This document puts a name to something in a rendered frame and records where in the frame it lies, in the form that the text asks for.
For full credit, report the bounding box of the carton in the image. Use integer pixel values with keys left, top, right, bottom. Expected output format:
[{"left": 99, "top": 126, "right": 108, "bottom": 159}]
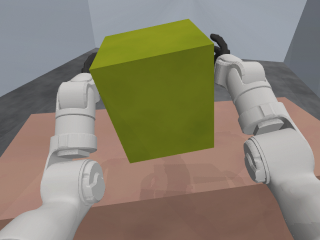
[{"left": 89, "top": 19, "right": 214, "bottom": 164}]

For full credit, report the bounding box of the pedestal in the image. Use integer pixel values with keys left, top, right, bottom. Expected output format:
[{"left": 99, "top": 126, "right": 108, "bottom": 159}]
[{"left": 0, "top": 97, "right": 320, "bottom": 240}]

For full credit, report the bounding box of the left robot forearm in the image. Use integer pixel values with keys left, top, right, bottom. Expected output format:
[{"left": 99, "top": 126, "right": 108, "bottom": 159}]
[{"left": 40, "top": 73, "right": 100, "bottom": 199}]

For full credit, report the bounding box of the robot right hand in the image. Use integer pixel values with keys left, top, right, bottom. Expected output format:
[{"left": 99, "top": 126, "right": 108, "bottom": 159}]
[{"left": 210, "top": 33, "right": 230, "bottom": 66}]

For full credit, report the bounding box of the robot right upper arm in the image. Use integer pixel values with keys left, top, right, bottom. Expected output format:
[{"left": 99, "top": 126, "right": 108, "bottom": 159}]
[{"left": 243, "top": 128, "right": 320, "bottom": 240}]

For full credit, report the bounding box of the robot left upper arm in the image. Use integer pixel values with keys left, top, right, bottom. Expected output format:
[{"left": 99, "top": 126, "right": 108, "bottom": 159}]
[{"left": 0, "top": 159, "right": 106, "bottom": 240}]

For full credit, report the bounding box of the robot left hand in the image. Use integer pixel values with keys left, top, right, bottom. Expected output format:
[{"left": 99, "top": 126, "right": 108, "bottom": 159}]
[{"left": 81, "top": 52, "right": 98, "bottom": 74}]

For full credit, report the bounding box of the right robot forearm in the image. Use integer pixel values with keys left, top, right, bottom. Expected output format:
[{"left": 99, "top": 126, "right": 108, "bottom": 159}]
[{"left": 214, "top": 54, "right": 315, "bottom": 170}]

